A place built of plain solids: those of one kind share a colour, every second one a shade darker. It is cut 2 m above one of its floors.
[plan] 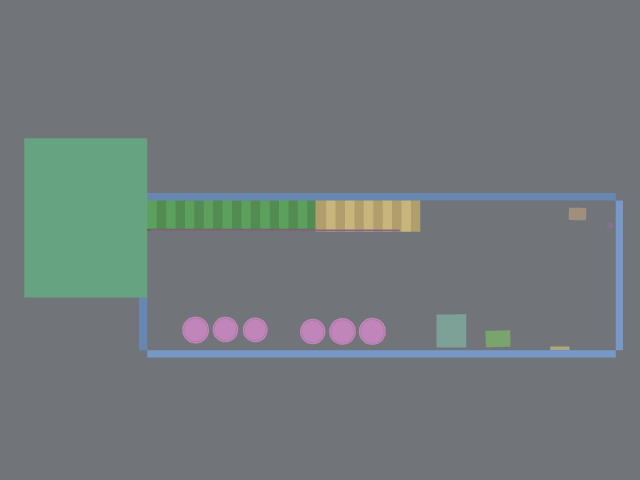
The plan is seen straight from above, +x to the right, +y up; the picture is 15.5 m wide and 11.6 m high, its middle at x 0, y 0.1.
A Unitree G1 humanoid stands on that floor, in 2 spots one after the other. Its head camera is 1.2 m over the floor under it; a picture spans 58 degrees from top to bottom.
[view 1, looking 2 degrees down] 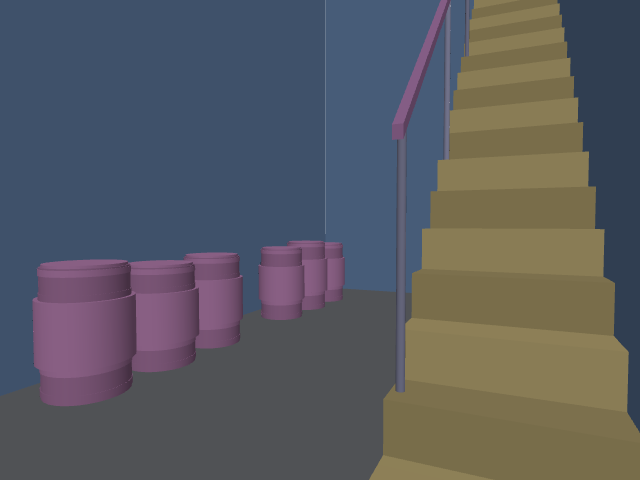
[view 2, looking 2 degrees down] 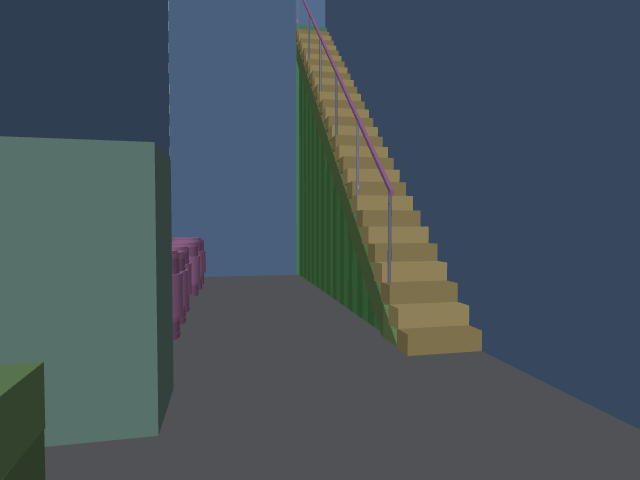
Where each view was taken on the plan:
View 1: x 3.42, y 0.70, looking -156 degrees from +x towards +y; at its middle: wall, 8.04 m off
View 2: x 6.09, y -1.30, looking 168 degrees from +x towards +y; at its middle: under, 8.06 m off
